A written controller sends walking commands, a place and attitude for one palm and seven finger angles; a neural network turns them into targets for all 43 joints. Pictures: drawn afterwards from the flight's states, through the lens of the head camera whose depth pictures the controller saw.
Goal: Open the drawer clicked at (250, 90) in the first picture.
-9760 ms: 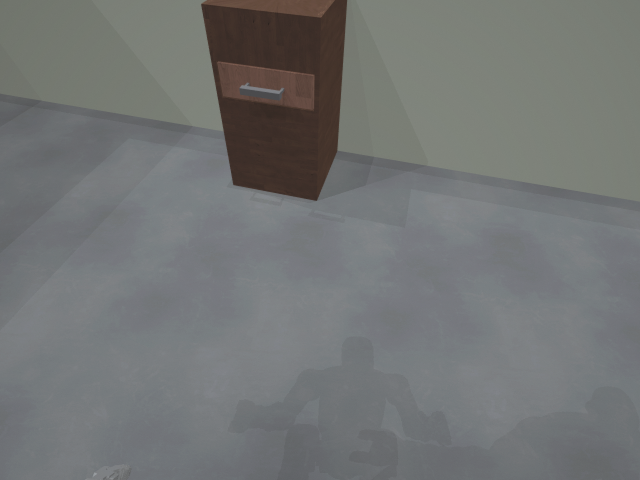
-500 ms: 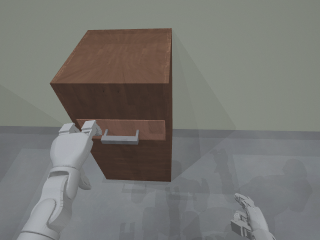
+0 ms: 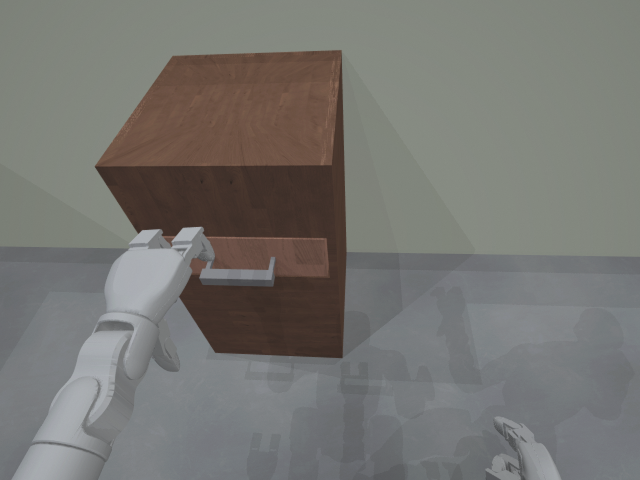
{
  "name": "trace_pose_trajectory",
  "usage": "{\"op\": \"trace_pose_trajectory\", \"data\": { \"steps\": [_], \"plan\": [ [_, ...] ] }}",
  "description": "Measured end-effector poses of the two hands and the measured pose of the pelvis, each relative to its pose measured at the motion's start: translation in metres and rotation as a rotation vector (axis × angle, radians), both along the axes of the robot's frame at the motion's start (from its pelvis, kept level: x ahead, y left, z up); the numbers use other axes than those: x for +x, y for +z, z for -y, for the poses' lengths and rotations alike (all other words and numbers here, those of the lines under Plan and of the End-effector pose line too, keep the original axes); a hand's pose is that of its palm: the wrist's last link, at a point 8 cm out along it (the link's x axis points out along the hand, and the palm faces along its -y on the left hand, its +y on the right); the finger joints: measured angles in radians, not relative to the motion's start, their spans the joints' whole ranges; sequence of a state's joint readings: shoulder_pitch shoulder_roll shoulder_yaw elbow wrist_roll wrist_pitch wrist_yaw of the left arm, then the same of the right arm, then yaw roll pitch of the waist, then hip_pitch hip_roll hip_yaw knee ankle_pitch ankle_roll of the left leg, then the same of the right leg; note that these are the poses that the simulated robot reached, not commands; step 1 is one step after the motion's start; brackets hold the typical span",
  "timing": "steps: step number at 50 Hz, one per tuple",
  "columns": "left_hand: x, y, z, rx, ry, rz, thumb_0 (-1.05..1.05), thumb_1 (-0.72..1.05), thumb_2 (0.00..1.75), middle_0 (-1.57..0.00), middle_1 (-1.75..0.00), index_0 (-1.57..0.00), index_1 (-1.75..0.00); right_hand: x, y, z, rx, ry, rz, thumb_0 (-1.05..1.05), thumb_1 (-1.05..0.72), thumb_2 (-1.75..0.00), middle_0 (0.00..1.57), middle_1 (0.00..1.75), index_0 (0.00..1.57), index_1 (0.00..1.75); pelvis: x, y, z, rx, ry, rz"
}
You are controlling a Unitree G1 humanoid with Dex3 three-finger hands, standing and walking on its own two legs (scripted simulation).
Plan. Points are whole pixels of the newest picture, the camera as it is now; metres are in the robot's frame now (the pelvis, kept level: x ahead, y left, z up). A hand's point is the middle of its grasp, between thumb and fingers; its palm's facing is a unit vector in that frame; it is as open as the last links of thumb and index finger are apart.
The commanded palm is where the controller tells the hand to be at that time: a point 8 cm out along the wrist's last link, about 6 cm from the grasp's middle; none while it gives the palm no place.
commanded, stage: raise the hand with hooked fingers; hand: left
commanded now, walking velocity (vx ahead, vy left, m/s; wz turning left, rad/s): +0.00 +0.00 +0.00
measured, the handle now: (239, 269) +0.55 +0.28 -0.22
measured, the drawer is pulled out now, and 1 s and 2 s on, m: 0.00 0.00 0.00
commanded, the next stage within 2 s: move the hooked fingers above the handle in 0.08 s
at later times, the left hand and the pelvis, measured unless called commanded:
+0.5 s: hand (191, 298) +0.33 +0.23 +0.02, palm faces -0.04 -0.06 -1.00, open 13.8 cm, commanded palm +0.32 +0.25 +0.08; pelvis -0.02 +0.00 -0.01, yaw +1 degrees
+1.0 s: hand (212, 280) +0.41 +0.25 -0.05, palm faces -0.01 -0.02 -1.00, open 13.8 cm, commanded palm +0.39 +0.25 +0.00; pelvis -0.03 +0.01 -0.05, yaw -2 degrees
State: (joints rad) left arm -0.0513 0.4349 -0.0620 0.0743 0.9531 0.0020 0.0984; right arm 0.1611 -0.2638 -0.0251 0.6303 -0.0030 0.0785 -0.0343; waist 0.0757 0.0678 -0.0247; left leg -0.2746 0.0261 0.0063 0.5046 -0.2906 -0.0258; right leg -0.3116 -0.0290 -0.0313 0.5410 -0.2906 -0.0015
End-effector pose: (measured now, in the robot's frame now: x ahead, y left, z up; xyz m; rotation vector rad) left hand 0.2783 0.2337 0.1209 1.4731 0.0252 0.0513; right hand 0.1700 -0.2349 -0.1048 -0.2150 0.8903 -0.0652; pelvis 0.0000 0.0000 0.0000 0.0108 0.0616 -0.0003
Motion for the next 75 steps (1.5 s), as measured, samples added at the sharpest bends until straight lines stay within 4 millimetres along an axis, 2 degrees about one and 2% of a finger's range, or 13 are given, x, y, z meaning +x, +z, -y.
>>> {"op": "trace_pose_trajectory", "data": {
  "steps": [12,20,25,30,36,40,44,49,56,61,66,70,75],
  "plan": [
    [-0.001,0.005,-0.004,0.017,0.073,0.030,0.00,-0.49,0.30,-0.32,-1.20,-0.32,-1.20,0.006,0.003,-0.004,0.031,-0.005,0.045,0.02,-0.91,-0.90,0.20,0.30,0.20,0.30,-0.007,0.000,0.004,0.003,0.002,0.006],
    [0.014,-0.036,-0.004,0.025,0.038,-0.106,0.00,-0.49,0.30,-0.32,-1.20,-0.32,-1.20,-0.002,0.002,-0.006,0.001,0.007,0.037,0.01,-0.91,-0.90,0.20,0.30,0.20,0.30,-0.015,-0.004,0.005,0.003,0.009,-0.021],
    [0.032,-0.044,0.000,0.032,-0.037,-0.055,0.00,-0.49,0.30,-0.33,-1.20,-0.33,-1.20,-0.024,-0.009,0.002,-0.030,-0.029,-0.019,0.01,-0.91,-0.90,0.20,0.30,0.20,0.30,-0.018,-0.010,0.003,-0.003,0.012,-0.061],
    [0.053,-0.051,-0.007,0.052,-0.009,-0.005,0.00,-0.49,0.30,-0.32,-1.20,-0.32,-1.20,-0.057,-0.025,0.011,-0.039,-0.092,-0.109,0.01,-0.91,-0.90,0.20,0.30,0.20,0.30,-0.019,-0.017,-0.002,-0.006,0.004,-0.107],
    [0.072,-0.080,-0.018,0.086,0.048,-0.096,0.00,-0.49,0.30,-0.32,-1.20,-0.32,-1.20,-0.101,-0.038,0.018,-0.050,-0.163,-0.224,0.01,-0.91,-0.90,0.20,0.30,0.20,0.30,-0.020,-0.022,-0.007,-0.005,-0.009,-0.155],
    [0.082,-0.095,-0.012,0.072,0.002,-0.132,0.00,-0.49,0.30,-0.32,-1.20,-0.32,-1.20,-0.127,-0.043,0.022,-0.071,-0.201,-0.286,0.01,-0.91,-0.90,0.20,0.30,0.20,0.30,-0.020,-0.026,-0.010,-0.008,-0.013,-0.182],
    [0.094,-0.102,-0.004,0.051,-0.059,-0.086,0.00,-0.49,0.30,-0.32,-1.20,-0.32,-1.20,-0.147,-0.049,0.025,-0.091,-0.227,-0.335,0.01,-0.91,-0.90,0.20,0.30,0.20,0.30,-0.021,-0.034,-0.012,-0.010,-0.017,-0.218],
    [0.108,-0.114,-0.009,0.068,-0.028,-0.023,0.00,-0.49,0.30,-0.32,-1.20,-0.32,-1.20,-0.163,-0.061,0.025,-0.086,-0.242,-0.376,0.01,-0.91,-0.90,0.20,0.30,0.20,0.30,-0.025,-0.046,-0.014,-0.012,-0.022,-0.266],
    [0.118,-0.144,-0.028,0.127,0.071,-0.117,0.00,-0.49,0.30,-0.32,-1.20,-0.32,-1.20,-0.176,-0.074,0.020,-0.078,-0.243,-0.414,0.01,-0.91,-0.90,0.20,0.30,0.20,0.30,-0.032,-0.058,-0.016,-0.017,-0.021,-0.323],
    [0.132,-0.157,-0.020,0.093,0.010,-0.145,0.00,-0.49,0.30,-0.32,-1.20,-0.32,-1.20,-0.185,-0.079,0.020,-0.108,-0.243,-0.435,0.01,-0.91,-0.90,0.20,0.30,0.20,0.30,-0.034,-0.067,-0.016,-0.026,-0.013,-0.357],
    [0.155,-0.166,-0.013,0.076,-0.037,-0.086,0.00,-0.49,0.30,-0.32,-1.20,-0.33,-1.20,-0.195,-0.088,0.024,-0.144,-0.249,-0.456,0.01,-0.90,-0.90,0.21,0.30,0.20,0.30,-0.037,-0.084,-0.017,-0.037,-0.011,-0.405],
    [0.170,-0.180,-0.019,0.090,0.007,-0.053,0.00,-0.49,0.30,-0.32,-1.20,-0.32,-1.20,-0.204,-0.099,0.026,-0.149,-0.255,-0.489,0.01,-0.91,-0.90,0.20,0.30,0.20,0.30,-0.040,-0.097,-0.019,-0.041,-0.017,-0.443],
    [0.175,-0.205,-0.031,0.122,0.071,-0.102,0.00,-0.49,0.30,-0.32,-1.20,-0.32,-1.20,-0.217,-0.113,0.022,-0.135,-0.255,-0.543,0.01,-0.91,-0.90,0.20,0.30,0.20,0.30,-0.043,-0.109,-0.020,-0.041,-0.025,-0.476]
  ]
}}
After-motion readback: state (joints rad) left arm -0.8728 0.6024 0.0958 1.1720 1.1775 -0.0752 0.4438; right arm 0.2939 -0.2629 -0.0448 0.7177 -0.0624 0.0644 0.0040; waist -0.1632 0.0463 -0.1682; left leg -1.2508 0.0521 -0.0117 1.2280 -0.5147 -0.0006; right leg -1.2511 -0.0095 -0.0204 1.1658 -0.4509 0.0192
